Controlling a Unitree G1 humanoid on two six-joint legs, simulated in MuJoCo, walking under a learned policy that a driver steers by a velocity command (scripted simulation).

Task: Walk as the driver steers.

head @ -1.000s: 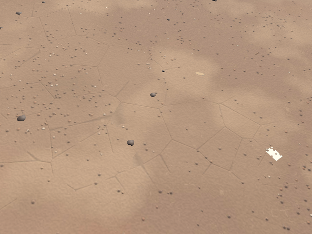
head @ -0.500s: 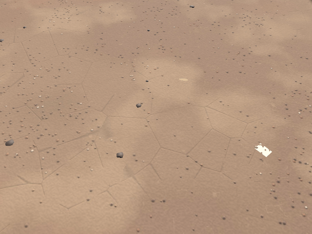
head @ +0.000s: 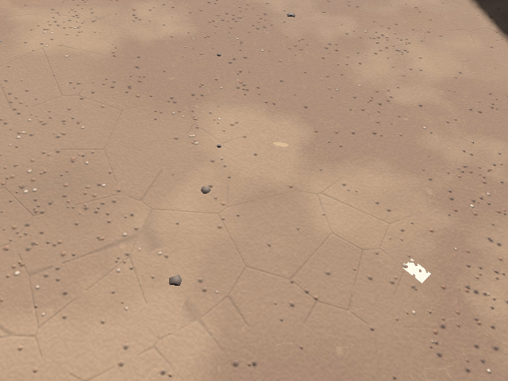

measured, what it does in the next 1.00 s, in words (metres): walks ahead: right foot, then left foot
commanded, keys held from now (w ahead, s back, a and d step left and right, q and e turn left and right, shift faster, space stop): w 1.00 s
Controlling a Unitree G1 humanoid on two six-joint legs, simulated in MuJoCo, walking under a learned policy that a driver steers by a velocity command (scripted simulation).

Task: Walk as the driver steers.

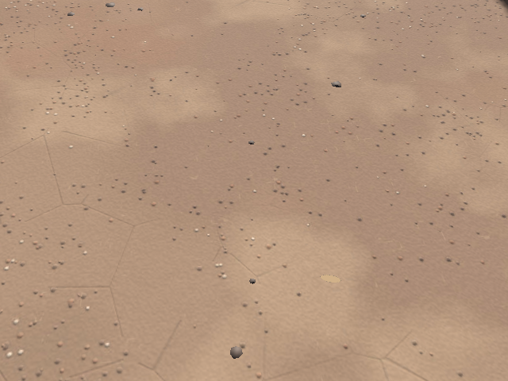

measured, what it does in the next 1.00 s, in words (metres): walks ahead, turning left: right foot, then left foot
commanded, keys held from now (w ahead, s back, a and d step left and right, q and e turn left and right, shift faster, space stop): w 0.14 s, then w+q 0.72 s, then w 0.14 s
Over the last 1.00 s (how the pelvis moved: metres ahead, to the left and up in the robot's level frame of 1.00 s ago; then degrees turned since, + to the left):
0.57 0.03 0.00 0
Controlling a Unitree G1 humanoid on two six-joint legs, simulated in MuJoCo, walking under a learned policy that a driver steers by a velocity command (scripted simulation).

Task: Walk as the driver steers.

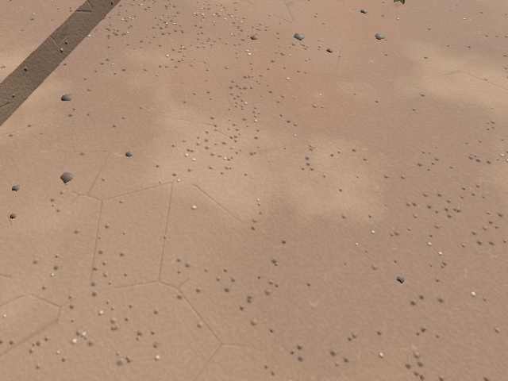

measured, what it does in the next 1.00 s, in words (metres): walks ahead: right foot, then left foot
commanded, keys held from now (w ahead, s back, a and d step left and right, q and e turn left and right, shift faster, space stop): w+e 0.50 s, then w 0.02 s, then w+q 0.48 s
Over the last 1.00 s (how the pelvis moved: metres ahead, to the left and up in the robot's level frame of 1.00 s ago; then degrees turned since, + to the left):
0.53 0.04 -0.01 24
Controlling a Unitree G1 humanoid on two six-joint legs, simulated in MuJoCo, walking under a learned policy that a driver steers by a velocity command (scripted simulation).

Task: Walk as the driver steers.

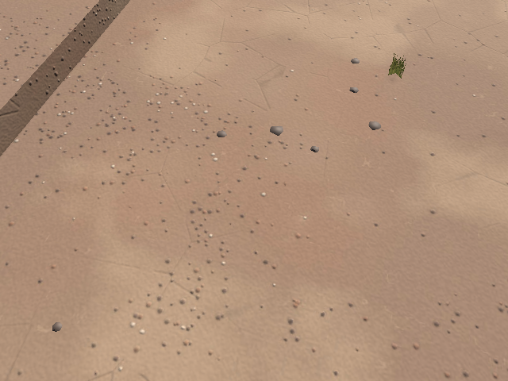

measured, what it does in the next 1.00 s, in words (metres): walks ahead, turning left: right foot, then left foot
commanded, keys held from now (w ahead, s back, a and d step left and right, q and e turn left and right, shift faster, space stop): w+q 0.68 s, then w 0.24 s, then w+e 0.08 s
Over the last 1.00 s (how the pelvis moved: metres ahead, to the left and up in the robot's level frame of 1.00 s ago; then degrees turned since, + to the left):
0.61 -0.08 -0.01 -4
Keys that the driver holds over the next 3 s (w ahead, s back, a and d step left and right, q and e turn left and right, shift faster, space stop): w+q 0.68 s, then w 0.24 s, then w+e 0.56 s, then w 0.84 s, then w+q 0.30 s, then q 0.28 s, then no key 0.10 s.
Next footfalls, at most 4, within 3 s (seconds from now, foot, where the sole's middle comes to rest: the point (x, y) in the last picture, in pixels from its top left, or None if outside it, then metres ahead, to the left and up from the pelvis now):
0.38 right None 0.40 -0.12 -0.76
0.88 left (171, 339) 0.56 0.25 -0.76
1.42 right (215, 221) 0.93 0.16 -0.76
1.94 left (141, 158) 1.19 0.43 -0.76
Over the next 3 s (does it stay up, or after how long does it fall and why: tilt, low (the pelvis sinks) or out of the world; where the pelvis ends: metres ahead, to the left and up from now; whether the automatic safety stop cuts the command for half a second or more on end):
stays up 1.54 0.38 0.00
